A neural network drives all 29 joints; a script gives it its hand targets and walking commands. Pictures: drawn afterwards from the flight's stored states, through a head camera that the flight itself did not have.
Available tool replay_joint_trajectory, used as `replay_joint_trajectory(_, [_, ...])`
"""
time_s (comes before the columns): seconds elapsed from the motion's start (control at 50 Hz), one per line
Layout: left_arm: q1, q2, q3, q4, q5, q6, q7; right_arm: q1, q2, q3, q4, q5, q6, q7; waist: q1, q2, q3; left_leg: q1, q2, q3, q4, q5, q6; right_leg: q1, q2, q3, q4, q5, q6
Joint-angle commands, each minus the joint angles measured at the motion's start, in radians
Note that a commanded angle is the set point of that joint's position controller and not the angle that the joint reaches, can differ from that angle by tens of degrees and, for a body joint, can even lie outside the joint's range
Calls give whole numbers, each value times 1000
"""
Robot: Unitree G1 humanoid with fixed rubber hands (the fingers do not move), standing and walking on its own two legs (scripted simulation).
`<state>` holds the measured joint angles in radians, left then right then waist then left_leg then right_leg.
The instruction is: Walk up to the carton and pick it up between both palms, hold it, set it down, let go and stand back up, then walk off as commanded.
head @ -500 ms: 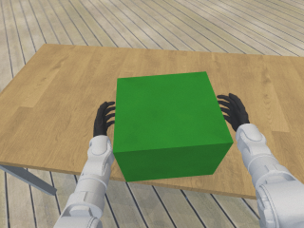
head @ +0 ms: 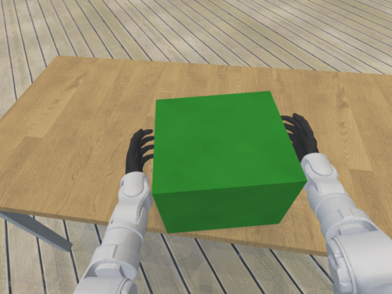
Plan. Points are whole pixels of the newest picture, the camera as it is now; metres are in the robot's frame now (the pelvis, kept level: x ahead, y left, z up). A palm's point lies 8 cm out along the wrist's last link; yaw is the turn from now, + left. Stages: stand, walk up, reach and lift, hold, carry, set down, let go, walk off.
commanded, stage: reach and lift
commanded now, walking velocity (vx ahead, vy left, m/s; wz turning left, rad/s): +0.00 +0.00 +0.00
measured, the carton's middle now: (218, 162) +0.40 +0.00 +0.00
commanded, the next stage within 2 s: none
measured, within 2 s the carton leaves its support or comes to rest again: leaves its support in 0.08 s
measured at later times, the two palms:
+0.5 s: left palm (124, 161) +0.33 +0.18 +0.10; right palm (311, 140) +0.39 -0.18 +0.11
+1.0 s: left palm (115, 147) +0.34 +0.19 +0.13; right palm (318, 139) +0.36 -0.17 +0.14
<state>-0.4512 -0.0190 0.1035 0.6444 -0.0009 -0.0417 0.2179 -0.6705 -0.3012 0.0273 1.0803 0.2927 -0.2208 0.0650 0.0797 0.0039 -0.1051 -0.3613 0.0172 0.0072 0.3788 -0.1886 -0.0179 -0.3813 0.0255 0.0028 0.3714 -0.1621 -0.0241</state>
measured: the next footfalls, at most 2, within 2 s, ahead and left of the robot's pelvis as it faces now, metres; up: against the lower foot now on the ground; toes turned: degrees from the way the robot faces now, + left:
none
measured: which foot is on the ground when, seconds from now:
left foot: down 0.00-1.00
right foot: down 0.00-1.00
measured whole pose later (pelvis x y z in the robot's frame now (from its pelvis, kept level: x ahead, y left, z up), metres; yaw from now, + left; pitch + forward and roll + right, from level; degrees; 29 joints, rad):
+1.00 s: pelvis -0.02 +0.01 +0.00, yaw +0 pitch +4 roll -1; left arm -0.54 0.05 0.15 0.40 0.00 0.44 0.13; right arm -0.62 -0.22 -0.09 0.69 0.24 0.24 -0.06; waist 0.03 -0.04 -0.15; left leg -0.28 0.02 0.01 0.38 -0.17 -0.01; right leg -0.27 0.03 0.00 0.31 -0.11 -0.01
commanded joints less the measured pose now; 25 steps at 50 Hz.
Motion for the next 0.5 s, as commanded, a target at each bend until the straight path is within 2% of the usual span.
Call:
replay_joint_trajectory(0.0, [-417, -184, -200, -323, -6, 18, -43, -475, 35, 58, -356, -79, 1, 8, -29, -87, -570, 305, 4, -12, 85, 543, -45, 183, 46, -37, -63, 434, 8])
replay_joint_trajectory(0.02, [-334, -224, -204, -378, -1, 20, -39, -396, 48, 77, -363, -85, 4, 3, -27, -96, -558, 354, 8, -19, 72, 575, -48, 180, 61, -30, -69, 465, 1])
replay_joint_trajectory(0.04, [-412, -204, -211, -360, -20, 35, -44, -487, 38, 79, -427, -72, 17, 5, -24, -100, -581, 306, 0, -17, 74, 519, -35, 188, 48, -33, -65, 430, 6])
replay_joint_trajectory(0.06, [-380, -228, -262, -407, -29, 51, -56, -444, 114, 125, -504, -80, 34, 6, -39, -113, -584, 332, 0, -19, 75, 521, -37, 201, 46, -30, -71, 437, 15])
replay_joint_trajectory(0.08, [-420, -220, -254, -405, -11, 76, -58, -462, 115, 117, -498, -88, 58, 2, -40, -106, -564, 335, 4, -20, 77, 522, -38, 200, 51, -34, -75, 418, 7])
replay_joint_trajectory(0.1, [-381, -305, -280, -442, -4, 67, -53, -394, 140, 139, -453, -96, 54, 21, -32, -82, -611, 381, 3, -18, 64, 546, -54, 204, 54, -39, -75, 440, -3])
replay_joint_trajectory(0.12, [-407, -303, -290, -469, -8, 87, -65, -396, 175, 158, -470, -93, 83, 26, -38, -84, -548, 387, 4, -20, 50, 523, -47, 214, 49, -35, -86, 400, -2])
replay_joint_trajectory(0.14, [-415, -345, -288, -429, 18, 107, -75, -441, 216, 176, -511, -87, 87, 39, -19, -67, -558, 392, 3, -15, 34, 498, -46, 214, 50, -32, -94, 367, -2])
replay_joint_trajectory(0.16, [-372, -316, -255, -390, 41, 136, -110, -393, 280, 195, -498, -123, 119, 26, -30, -141, -499, 345, -15, 1, 27, 436, -25, 287, 26, -17, -114, 378, 9])
replay_joint_trajectory(0.18, [-462, -445, -337, -430, 30, 140, -121, -461, 369, 209, -523, -137, 117, 57, -52, -88, -511, 372, -6, -15, 18, 453, -39, 262, 33, -31, -95, 367, 9])
replay_joint_trajectory(0.2, [-527, -507, -385, -463, 21, 138, -137, -491, 462, 244, -590, -147, 121, 65, -55, -89, -581, 352, -16, -17, 20, 413, -38, 285, 26, -31, -87, 351, 10])
replay_joint_trajectory(0.22, [-601, -498, -350, -373, 48, 146, -157, -505, 514, 210, -499, -177, 154, 73, -74, -127, -487, 287, -20, -13, -10, 316, -23, 279, 19, -23, -100, 289, 17])
replay_joint_trajectory(0.24, [-557, -507, -384, -470, 28, 144, -179, -468, 610, 274, -612, -151, 163, 68, -64, -144, -577, 306, -32, -4, 0, 361, -13, 377, 7, -11, -86, 396, 32])
replay_joint_trajectory(0.26, [-603, -573, -459, -534, -1, 139, -162, -501, 617, 285, -653, -138, 158, 79, -69, -97, -671, 304, -21, -27, 2, 399, -33, 357, 21, -17, -54, 429, 25])
replay_joint_trajectory(0.28, [-632, -531, -423, -503, 15, 143, -172, -483, 638, 276, -611, -152, 181, 71, -71, -100, -586, 240, -33, -22, -8, 335, -25, 373, 10, -8, -70, 386, 33])
replay_joint_trajectory(0.3, [-671, -559, -463, -552, -10, 136, -166, -547, 655, 291, -689, -137, 172, 79, -65, -59, -648, 268, -23, -30, -11, 359, -38, 347, 25, -14, -57, 367, 26])
replay_joint_trajectory(0.32, [-653, -557, -480, -557, -25, 147, -165, -560, 669, 297, -734, -116, 179, 75, -53, -79, -674, 281, -28, -27, 1, 377, -33, 347, 27, -12, -74, 372, 27])
replay_joint_trajectory(0.34, [-598, -564, -525, -577, -39, 164, -166, -479, 686, 305, -733, -100, 202, 67, -82, -71, -626, 306, -24, -46, 7, 425, -41, 356, 30, -11, -66, 418, 26])
replay_joint_trajectory(0.36, [-637, -535, -477, -545, -9, 180, -172, -499, 653, 290, -686, -108, 215, 68, -78, -71, -598, 289, -27, -33, -6, 377, -35, 373, 24, -18, -81, 390, 34])
replay_joint_trajectory(0.38, [-605, -500, -425, -490, 15, 194, -183, -456, 650, 265, -627, -115, 238, 64, -74, -79, -522, 263, -31, -26, -24, 329, -29, 365, 16, -9, -96, 337, 38])
replay_joint_trajectory(0.4, [-639, -487, -414, -539, 6, 198, -187, -473, 656, 283, -644, -119, 245, 72, -62, -85, -573, 285, -28, -23, -30, 318, -20, 373, 12, -3, -94, 341, 36])
replay_joint_trajectory(0.42, [-621, -450, -388, -478, 18, 221, -207, -433, 664, 248, -575, -131, 275, 59, -73, -90, -478, 240, -39, -6, -48, 250, -15, 396, -6, 8, -101, 305, 46])
replay_joint_trajectory(0.44, [-603, -506, -389, -491, 9, 231, -202, -511, 651, 243, -615, -126, 276, 73, -66, -90, -522, 244, -29, -17, -56, 259, -23, 397, 14, -6, -93, 284, 34])
replay_joint_trajectory(0.46, [-600, -494, -386, -450, 25, 251, -211, -513, 640, 237, -579, -134, 284, 66, -71, -77, -459, 231, -35, -10, -59, 239, -18, 394, 4, -2, -98, 275, 34])
replay_joint_trajectory(0.48, [-641, -464, -338, -384, 45, 268, -224, -546, 622, 204, -533, -139, 293, 68, -80, -57, -381, 202, -38, -12, -77, 146, -13, 364, -5, 2, -113, 179, 38])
